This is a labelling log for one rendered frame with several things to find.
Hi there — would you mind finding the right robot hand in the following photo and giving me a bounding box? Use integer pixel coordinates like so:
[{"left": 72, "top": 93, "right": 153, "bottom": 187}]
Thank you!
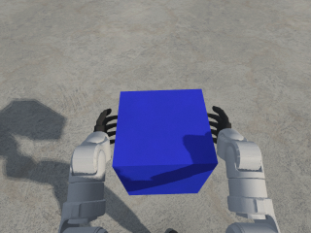
[{"left": 207, "top": 106, "right": 232, "bottom": 144}]

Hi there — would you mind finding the carton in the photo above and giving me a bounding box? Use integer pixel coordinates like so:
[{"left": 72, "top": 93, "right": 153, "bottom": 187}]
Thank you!
[{"left": 112, "top": 88, "right": 218, "bottom": 195}]

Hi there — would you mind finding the robot right forearm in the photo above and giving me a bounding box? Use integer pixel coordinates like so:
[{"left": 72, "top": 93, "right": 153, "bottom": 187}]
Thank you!
[{"left": 217, "top": 128, "right": 281, "bottom": 233}]

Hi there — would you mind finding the robot left forearm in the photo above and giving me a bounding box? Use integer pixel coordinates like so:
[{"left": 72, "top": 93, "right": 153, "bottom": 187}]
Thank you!
[{"left": 57, "top": 131, "right": 112, "bottom": 233}]

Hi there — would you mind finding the left robot hand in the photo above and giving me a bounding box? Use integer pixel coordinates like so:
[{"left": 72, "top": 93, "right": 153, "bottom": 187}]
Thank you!
[{"left": 93, "top": 109, "right": 118, "bottom": 145}]

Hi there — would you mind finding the right robot upper arm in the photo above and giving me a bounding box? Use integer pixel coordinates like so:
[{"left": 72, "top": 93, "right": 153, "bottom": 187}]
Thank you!
[{"left": 225, "top": 222, "right": 277, "bottom": 233}]

